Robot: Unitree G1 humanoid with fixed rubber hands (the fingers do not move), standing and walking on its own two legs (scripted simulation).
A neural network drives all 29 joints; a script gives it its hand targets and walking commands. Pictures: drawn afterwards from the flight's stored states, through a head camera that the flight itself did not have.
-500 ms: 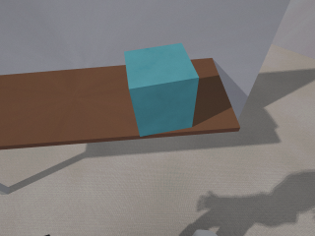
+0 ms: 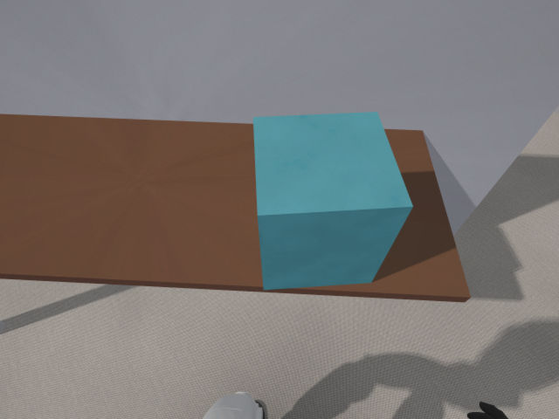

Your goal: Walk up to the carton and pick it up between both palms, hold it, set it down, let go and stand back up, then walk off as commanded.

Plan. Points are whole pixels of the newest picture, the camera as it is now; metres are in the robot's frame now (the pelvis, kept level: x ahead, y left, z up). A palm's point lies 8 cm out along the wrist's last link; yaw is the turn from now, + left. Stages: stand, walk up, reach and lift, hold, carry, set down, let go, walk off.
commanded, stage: walk up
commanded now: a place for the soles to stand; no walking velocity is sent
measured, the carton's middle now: (316, 206) +0.46 -0.02 -0.02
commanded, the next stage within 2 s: none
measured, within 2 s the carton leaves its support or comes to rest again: neither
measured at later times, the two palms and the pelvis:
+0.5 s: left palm out of the picture +0.07 +0.32 -0.07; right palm out of the picture +0.14 -0.31 -0.11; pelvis +0.01 +0.00 +0.00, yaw -2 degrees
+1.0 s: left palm out of the picture +0.09 +0.32 -0.11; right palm out of the picture +0.08 -0.28 -0.08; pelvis +0.00 +0.03 +0.01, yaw -1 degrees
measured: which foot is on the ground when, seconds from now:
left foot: down 0.00-0.32, up 0.34-0.58, down 0.60-1.00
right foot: up 0.00-0.24, down 0.26-1.00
